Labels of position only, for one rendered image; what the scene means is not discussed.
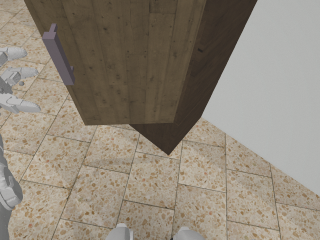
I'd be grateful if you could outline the cupboard door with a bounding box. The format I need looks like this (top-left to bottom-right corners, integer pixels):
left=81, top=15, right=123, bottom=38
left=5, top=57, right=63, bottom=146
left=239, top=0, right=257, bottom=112
left=24, top=0, right=207, bottom=126

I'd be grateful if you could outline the robot left hand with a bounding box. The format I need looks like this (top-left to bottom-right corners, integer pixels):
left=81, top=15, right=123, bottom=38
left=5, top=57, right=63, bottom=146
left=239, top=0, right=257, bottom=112
left=0, top=47, right=41, bottom=114

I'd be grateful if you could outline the handle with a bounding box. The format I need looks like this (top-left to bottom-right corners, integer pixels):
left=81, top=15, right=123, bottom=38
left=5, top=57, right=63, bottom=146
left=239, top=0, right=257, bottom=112
left=42, top=23, right=75, bottom=85

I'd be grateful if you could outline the left robot upper arm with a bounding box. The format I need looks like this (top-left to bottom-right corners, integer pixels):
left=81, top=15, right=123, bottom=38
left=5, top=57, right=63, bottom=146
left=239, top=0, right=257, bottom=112
left=0, top=166, right=23, bottom=240

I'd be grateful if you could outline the left robot thigh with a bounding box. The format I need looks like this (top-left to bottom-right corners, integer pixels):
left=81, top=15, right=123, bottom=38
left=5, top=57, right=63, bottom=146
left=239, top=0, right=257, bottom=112
left=105, top=227, right=134, bottom=240

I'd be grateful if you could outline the left robot shin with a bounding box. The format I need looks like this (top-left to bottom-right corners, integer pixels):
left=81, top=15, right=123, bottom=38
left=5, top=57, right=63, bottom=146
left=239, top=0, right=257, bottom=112
left=116, top=223, right=127, bottom=228

